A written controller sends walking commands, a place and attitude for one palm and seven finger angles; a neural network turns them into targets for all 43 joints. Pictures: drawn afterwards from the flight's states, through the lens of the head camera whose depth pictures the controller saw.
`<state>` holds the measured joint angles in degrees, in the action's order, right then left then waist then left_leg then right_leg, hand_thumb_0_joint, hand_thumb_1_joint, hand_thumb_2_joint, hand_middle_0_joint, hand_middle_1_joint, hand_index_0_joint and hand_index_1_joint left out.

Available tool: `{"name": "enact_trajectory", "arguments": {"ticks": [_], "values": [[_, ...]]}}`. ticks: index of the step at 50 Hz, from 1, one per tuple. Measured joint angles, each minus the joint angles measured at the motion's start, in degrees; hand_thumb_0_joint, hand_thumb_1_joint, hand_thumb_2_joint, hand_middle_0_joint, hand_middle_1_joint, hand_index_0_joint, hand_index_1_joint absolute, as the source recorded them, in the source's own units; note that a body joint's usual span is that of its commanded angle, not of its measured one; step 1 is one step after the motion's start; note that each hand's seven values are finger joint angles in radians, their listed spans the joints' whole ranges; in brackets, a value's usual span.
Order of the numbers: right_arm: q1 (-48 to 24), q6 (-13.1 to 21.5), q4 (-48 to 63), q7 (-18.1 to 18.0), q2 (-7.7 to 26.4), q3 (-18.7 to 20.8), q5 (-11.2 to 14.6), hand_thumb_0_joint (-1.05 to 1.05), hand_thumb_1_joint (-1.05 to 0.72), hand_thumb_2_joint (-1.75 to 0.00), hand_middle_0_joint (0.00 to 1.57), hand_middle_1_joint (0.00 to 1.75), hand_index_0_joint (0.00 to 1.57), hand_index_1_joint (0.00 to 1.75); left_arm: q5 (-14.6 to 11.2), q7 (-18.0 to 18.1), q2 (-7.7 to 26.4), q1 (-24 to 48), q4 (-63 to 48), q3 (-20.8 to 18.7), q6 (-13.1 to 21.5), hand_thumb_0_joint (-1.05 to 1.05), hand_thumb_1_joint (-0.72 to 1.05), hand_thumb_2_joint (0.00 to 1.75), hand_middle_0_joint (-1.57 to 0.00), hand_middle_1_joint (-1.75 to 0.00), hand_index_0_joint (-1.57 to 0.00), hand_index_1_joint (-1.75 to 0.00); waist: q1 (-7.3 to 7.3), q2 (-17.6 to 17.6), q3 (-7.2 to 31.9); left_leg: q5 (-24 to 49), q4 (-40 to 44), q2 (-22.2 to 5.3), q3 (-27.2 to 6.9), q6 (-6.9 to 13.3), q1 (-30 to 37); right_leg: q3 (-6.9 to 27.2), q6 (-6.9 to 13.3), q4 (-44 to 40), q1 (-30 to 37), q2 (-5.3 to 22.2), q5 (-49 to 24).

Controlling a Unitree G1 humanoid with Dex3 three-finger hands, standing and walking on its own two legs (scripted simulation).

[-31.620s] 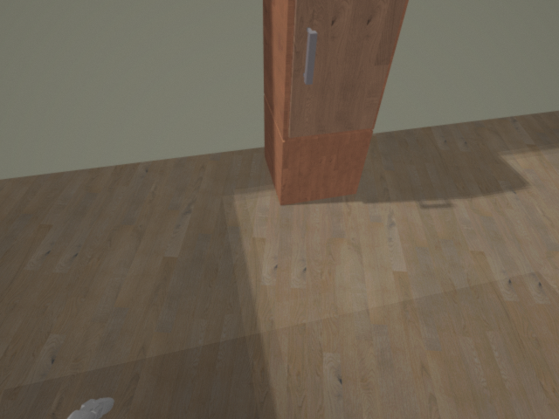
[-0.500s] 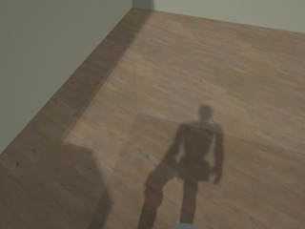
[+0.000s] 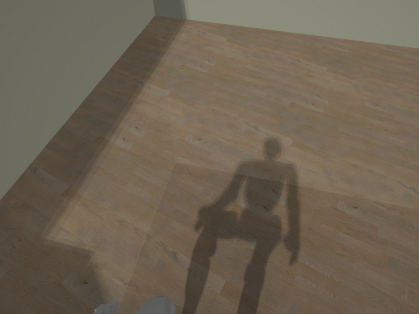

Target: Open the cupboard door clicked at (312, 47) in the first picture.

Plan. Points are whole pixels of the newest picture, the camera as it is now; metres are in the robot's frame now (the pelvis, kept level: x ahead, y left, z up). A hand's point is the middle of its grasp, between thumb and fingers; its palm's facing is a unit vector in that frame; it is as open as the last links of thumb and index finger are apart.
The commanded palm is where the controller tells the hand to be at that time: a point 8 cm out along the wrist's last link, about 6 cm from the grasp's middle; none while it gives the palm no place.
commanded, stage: turn to face it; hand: left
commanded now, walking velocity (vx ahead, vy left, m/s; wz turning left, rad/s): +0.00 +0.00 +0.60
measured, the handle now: out of the picture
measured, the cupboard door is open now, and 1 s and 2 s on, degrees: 46 46 46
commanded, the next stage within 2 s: none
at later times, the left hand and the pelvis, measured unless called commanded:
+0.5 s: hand out of the picture +0.12 +0.24 -0.17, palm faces +0.29 -0.92 -0.27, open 7.4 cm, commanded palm none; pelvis +0.08 +0.00 -0.01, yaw +16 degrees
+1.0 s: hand out of the picture +0.01 +0.15 -0.20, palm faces +0.60 -0.77 -0.23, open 7.4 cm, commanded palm none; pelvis +0.10 -0.04 -0.02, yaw +36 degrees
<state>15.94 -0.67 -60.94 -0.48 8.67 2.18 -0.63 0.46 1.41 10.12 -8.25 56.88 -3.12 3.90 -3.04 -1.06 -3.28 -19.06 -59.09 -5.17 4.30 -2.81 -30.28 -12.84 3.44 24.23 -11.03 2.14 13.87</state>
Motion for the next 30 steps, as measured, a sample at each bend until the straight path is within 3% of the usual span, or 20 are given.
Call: {"name": "enact_trajectory", "arguments": {"ticks": [6, 8, 9, 10, 12, 14, 16, 23, 28, 30], "values": [[-4.6, -1.0, 3.2, 0.8, 0.6, 0.3, -0.2, 0.00, -0.92, -0.90, 0.19, 0.29, 0.20, 0.30, 0.7, -0.2, 0.6, -1.1, 0.0, -0.1, -1.7, -0.01, 0.95, 0.90, -0.20, -0.30, -0.21, -0.30, 1.27, -0.9, -0.1, 1.0, 13.2, 0.6, 3.4, 0.2, 2.4, -4.2, -1.4, 3.2, 2.9, 1.1, 5.3], [-5.4, -0.8, 4.6, 1.2, 1.4, 0.3, -0.5, 0.00, -0.91, -0.90, 0.19, 0.29, 0.20, 0.30, 0.7, -0.4, 0.9, -2.0, -0.2, -0.2, -2.3, -0.01, 0.94, 0.90, -0.20, -0.30, -0.21, -0.30, 1.60, -1.5, -0.4, 4.4, 19.4, 1.6, 3.9, 1.0, 5.5, -5.2, -2.4, 7.8, 2.7, 2.4, 8.7], [-5.4, -0.5, 5.6, 1.3, 2.2, 0.3, -0.8, 0.00, -0.91, -0.90, 0.19, 0.29, 0.20, 0.30, 0.5, -0.5, 0.8, -2.9, -0.4, -0.2, -2.7, 0.00, 0.93, 0.90, -0.20, -0.30, -0.21, -0.30, 1.78, -0.9, -0.1, 7.7, 22.4, 1.8, 3.4, 2.9, 7.1, -5.5, -3.0, 11.9, 1.4, 2.9, 10.7], [-5.8, 0.0, 6.3, 1.2, 2.6, 0.5, -0.9, 0.00, -0.91, -0.90, 0.19, 0.29, 0.20, 0.30, 0.2, -0.6, 1.0, -3.1, -0.4, -0.2, -3.3, 0.00, 0.93, 0.90, -0.20, -0.30, -0.21, -0.30, 1.52, -1.1, 0.1, 6.2, 21.1, 2.5, 3.0, 5.3, 6.4, -3.9, -4.3, 18.5, -1.4, 3.5, 14.5], [-6.8, 0.2, 7.2, 0.8, 2.8, 0.5, -0.9, 0.00, -0.91, -0.90, 0.19, 0.29, 0.20, 0.30, 0.3, -0.6, 2.0, -2.6, -0.6, -0.4, -5.1, 0.00, 0.92, 0.90, -0.20, -0.30, -0.20, -0.30, 1.64, -1.8, -0.8, 3.3, 18.6, 3.6, 2.6, 7.1, 5.5, 2.8, -5.6, 32.0, -7.3, 2.7, 19.1], [-6.8, 0.1, 7.9, 0.3, 3.1, 0.4, -1.0, 0.00, -0.91, -0.90, 0.19, 0.29, 0.20, 0.30, 0.6, -0.5, 2.5, -1.6, -0.9, -0.8, -6.0, 0.01, 0.92, 0.90, -0.20, -0.30, -0.20, -0.30, 1.82, -1.7, -1.0, 3.2, 19.6, 4.3, 1.5, 6.8, 5.5, 6.8, -6.5, 40.2, -12.2, 1.8, 17.6], [-6.6, 0.0, 8.2, -0.1, 3.5, 0.4, -0.9, 0.00, -0.91, -0.90, 0.20, 0.29, 0.20, 0.30, 0.8, -0.8, 2.9, -0.6, -1.7, -1.1, -6.3, 0.01, 0.91, 0.90, -0.20, -0.30, -0.20, -0.30, 2.28, -1.1, -1.3, 4.9, 22.3, 4.9, 0.2, 6.1, 6.2, 9.4, -7.1, 43.2, -15.6, 1.7, 13.5], [-5.8, -0.8, 8.0, 0.2, 4.1, 0.7, -0.9, 0.00, -0.90, -0.90, 0.20, 0.29, 0.20, 0.30, 0.7, -0.9, 3.9, 0.5, -4.6, -1.3, -6.3, 0.01, 0.91, 0.90, -0.20, -0.30, -0.20, -0.30, 2.67, 1.3, -1.2, 8.7, 29.1, 5.6, -4.7, 5.0, 8.1, 13.2, -7.9, 32.1, -16.3, 1.4, 10.0], [-5.3, -1.9, 8.2, 0.7, 4.5, 1.6, -0.8, 0.00, -0.90, -0.90, 0.20, 0.30, 0.20, 0.30, 0.4, -0.8, 4.1, 0.6, -5.8, -1.0, -6.1, 0.01, 0.91, 0.90, -0.20, -0.30, -0.20, -0.30, 1.78, 2.9, -0.9, 8.5, 28.1, 6.0, -8.9, 2.8, 7.3, 12.4, -7.3, 17.2, -10.0, -0.6, 8.8], [-4.9, -2.5, 8.3, 0.8, 4.7, 2.1, -0.4, 0.00, -0.90, -0.90, 0.20, 0.30, 0.20, 0.30, 0.6, -0.7, 4.3, -0.3, -6.6, -0.7, -5.1, 0.01, 0.91, 0.90, -0.20, -0.30, -0.20, -0.30, 2.01, 2.4, -0.1, 6.1, 25.0, 7.0, -9.7, 1.9, 5.6, 12.2, -5.7, 7.8, -6.0, -0.4, 6.1]]}}
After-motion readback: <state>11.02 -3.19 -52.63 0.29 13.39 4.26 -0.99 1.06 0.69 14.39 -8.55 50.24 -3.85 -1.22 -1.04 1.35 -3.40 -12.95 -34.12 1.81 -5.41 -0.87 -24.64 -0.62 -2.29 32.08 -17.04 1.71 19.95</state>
